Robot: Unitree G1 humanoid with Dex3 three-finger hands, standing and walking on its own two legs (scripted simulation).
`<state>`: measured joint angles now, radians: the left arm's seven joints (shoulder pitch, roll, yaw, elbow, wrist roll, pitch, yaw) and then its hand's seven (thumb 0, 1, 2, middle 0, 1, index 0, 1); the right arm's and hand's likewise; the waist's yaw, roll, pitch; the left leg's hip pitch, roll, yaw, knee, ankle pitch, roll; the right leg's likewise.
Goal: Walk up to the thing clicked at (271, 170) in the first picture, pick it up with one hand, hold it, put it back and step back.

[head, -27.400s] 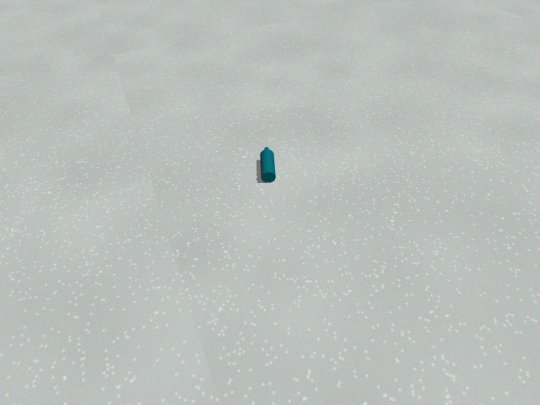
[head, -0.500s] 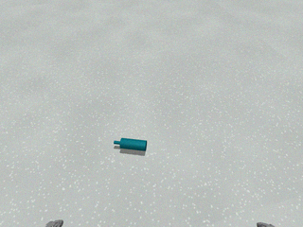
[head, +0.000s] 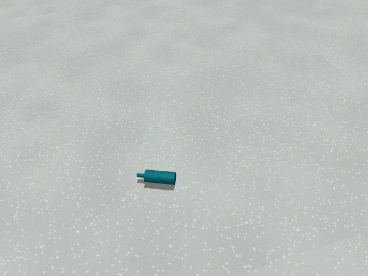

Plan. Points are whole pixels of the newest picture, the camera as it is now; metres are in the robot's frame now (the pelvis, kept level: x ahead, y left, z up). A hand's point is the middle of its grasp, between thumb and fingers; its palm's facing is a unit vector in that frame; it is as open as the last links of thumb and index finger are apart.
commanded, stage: stand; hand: left
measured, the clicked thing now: (156, 176) +0.79 +0.24 -0.74
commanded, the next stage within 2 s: walk up in 0.60 s
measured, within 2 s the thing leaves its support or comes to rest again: neither
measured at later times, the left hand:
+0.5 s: hand out of the picture +0.07 +0.25 -0.15, palm faces -0.03 -0.94 -0.34, open 7.4 cm
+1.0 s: hand out of the picture +0.10 +0.33 -0.17, palm faces -0.06 -0.93 -0.36, open 7.4 cm
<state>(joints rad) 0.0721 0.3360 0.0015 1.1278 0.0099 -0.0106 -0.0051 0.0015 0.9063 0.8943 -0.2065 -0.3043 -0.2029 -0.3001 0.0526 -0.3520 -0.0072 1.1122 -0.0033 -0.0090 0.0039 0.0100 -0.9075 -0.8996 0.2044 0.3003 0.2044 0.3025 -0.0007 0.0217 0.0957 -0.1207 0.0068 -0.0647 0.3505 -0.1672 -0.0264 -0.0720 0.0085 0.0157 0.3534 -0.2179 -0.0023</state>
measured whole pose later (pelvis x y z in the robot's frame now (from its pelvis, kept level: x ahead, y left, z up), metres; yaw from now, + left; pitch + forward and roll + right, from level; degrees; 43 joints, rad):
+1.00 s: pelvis +0.07 +0.05 -0.01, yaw -2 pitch -4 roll +1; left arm 0.31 0.44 0.06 0.99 0.02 -0.01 -0.04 0.00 0.91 0.89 -0.20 -0.30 -0.20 -0.30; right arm 0.27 -0.38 -0.08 0.94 -0.03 -0.07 0.04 0.01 -0.91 -0.90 0.20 0.30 0.20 0.30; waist 0.00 -0.06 0.08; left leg -0.19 0.01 0.06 0.49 -0.23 0.02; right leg -0.36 0.01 0.08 0.99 -0.40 -0.04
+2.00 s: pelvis +0.28 +0.01 -0.01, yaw -3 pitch -3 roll +0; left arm 0.16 0.36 -0.01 1.05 0.00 -0.02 -0.01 0.00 0.91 0.89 -0.21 -0.30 -0.20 -0.30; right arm 0.07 -0.36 0.01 1.02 0.01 -0.02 0.01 0.01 -0.91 -0.90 0.20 0.30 0.21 0.30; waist 0.02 0.02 0.09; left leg -0.29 0.04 0.02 0.52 -0.18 -0.02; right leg -0.16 -0.01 -0.01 0.53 -0.33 0.01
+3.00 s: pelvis +0.29 +0.02 +0.00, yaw -2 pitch -2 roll +0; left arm 0.09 0.36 0.02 1.11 0.00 0.02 0.00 0.00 0.91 0.89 -0.21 -0.30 -0.20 -0.30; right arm 0.03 -0.35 -0.02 1.12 0.01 0.00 0.01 0.01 -0.91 -0.90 0.21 0.30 0.21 0.30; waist 0.00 0.00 0.10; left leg -0.25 0.02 0.02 0.38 -0.11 0.00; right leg -0.11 -0.03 -0.02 0.39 -0.25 0.03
